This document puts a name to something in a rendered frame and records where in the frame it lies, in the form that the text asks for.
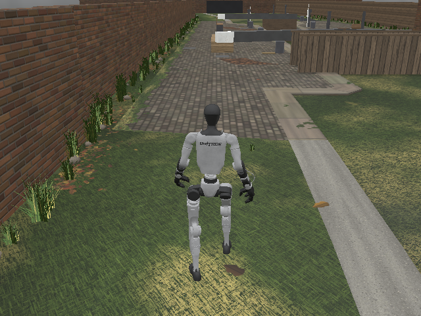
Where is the robot left forearm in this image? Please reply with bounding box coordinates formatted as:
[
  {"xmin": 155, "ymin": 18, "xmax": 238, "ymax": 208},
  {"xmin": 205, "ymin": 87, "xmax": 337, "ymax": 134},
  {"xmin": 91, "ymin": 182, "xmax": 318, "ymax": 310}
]
[{"xmin": 175, "ymin": 157, "xmax": 186, "ymax": 178}]

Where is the robot right forearm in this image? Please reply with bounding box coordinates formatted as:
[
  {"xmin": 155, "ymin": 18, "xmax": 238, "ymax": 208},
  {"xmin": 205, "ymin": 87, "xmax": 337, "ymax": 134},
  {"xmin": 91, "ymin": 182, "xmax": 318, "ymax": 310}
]
[{"xmin": 237, "ymin": 160, "xmax": 252, "ymax": 190}]

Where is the left robot upper arm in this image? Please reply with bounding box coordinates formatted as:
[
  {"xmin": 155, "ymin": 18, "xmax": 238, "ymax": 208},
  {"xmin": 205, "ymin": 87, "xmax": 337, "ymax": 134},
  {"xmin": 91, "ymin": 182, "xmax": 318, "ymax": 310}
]
[{"xmin": 179, "ymin": 132, "xmax": 198, "ymax": 167}]

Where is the right robot upper arm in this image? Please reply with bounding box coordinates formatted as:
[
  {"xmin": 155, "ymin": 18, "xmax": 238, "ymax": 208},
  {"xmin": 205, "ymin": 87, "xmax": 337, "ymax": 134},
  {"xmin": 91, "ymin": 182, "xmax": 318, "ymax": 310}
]
[{"xmin": 225, "ymin": 133, "xmax": 243, "ymax": 171}]

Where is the humanoid robot head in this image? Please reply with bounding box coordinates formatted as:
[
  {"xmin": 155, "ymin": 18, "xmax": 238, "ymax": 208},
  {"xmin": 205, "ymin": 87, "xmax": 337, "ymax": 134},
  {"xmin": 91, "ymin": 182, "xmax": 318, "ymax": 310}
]
[{"xmin": 200, "ymin": 104, "xmax": 223, "ymax": 136}]

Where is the left robot hand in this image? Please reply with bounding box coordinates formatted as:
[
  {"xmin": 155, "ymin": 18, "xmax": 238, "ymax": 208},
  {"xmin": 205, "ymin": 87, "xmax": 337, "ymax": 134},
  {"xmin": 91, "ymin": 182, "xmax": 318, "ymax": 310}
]
[{"xmin": 174, "ymin": 175, "xmax": 189, "ymax": 188}]

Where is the robot right shin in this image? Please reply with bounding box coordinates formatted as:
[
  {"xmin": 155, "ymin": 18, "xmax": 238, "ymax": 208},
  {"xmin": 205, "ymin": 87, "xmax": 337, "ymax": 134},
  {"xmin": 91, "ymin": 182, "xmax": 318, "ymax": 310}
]
[{"xmin": 222, "ymin": 206, "xmax": 231, "ymax": 246}]

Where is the right robot hand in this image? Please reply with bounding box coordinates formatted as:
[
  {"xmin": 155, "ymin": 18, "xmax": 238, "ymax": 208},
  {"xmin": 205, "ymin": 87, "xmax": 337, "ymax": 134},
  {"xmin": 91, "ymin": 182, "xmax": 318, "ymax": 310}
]
[{"xmin": 239, "ymin": 186, "xmax": 255, "ymax": 203}]

